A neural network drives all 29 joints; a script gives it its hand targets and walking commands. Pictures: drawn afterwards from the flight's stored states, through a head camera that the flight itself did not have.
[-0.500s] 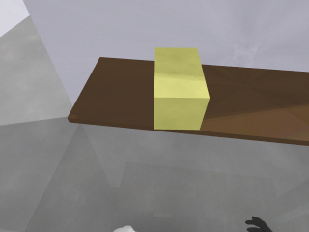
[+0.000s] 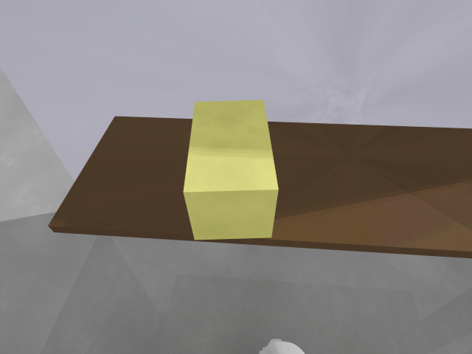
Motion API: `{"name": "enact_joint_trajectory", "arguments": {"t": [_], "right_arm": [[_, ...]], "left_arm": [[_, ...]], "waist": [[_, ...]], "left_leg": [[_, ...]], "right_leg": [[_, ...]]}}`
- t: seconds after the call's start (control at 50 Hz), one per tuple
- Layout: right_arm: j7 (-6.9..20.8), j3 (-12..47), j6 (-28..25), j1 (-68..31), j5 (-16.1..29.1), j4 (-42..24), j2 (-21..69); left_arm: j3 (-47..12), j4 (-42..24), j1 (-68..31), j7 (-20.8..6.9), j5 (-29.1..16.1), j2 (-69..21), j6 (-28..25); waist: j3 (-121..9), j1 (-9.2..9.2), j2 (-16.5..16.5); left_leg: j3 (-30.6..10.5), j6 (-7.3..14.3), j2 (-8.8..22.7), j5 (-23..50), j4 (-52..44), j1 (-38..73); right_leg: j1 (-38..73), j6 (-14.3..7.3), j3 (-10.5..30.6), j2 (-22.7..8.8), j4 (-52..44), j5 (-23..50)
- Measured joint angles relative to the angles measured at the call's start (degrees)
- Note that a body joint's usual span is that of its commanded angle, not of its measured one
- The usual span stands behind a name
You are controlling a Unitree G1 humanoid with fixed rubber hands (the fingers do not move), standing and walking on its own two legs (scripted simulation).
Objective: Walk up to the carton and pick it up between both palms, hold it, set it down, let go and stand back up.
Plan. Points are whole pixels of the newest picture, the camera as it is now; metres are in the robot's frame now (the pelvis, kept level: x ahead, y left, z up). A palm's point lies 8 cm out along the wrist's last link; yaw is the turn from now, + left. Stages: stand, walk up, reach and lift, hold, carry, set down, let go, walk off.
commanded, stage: walk up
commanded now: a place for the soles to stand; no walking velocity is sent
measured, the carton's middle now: (231, 166) +0.53 +0.01 -0.01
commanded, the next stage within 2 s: none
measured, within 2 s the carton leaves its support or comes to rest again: neither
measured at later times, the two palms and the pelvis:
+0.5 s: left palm out of the picture +0.15 +0.32 -0.10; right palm out of the picture +0.13 -0.26 -0.09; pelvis +0.08 +0.04 +0.00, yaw -1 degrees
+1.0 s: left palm out of the picture +0.17 +0.31 -0.10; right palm (394, 342) +0.17 -0.27 -0.09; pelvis +0.09 +0.03 +0.00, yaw -1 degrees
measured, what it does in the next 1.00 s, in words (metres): steps on the spot: left foot, then right foot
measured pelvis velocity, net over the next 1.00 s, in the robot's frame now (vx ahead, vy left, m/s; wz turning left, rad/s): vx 0.09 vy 0.03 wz -0.02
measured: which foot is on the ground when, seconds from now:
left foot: up 0.00-0.40, down 0.42-1.00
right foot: down 0.00-0.44, up 0.46-0.74, down 0.76-1.00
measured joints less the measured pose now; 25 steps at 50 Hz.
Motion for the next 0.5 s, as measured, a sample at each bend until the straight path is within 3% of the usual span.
{"name": "enact_joint_trajectory", "arguments": {"t": [0.3,0.36,0.42,0.5], "right_arm": [[0.7,0.0,2.8,-0.4,0.0,1.5,-0.3],[0.5,0.0,2.5,-0.6,0.0,1.5,-0.3],[0.2,0.0,0.9,-0.7,0.0,1.4,-0.3],[-0.1,0.0,-0.1,-0.8,-0.1,1.5,0.5]], "left_arm": [[0.0,0.0,0.0,2.5,0.0,0.0,0.0],[0.0,0.0,0.0,2.5,0.0,0.0,0.0],[0.0,0.0,0.0,2.5,0.0,0.0,0.0],[0.0,0.0,-0.9,3.0,0.0,0.0,0.9]], "waist": [[0.9,-0.05,3.0],[0.7,-0.07,3.0],[0.6,-0.12,3.1],[1.7,-0.07,1.2]], "left_leg": [[-0.1,0.0,0.0,2.2,1.6,-5.0],[-0.1,0.0,0.0,2.1,-1.1,-4.9],[-0.2,0.0,0.1,2.4,-10.5,-2.7],[0.3,-0.2,-1.1,3.0,-9.1,-2.5]], "right_leg": [[9.0,-0.9,0.0,3.3,-8.4,-0.6],[8.1,-0.5,-0.1,3.4,-6.9,-2.1],[5.9,0.5,-0.1,3.4,-3.2,-4.4],[3.3,0.7,0.2,2.4,5.4,-11.1]]}}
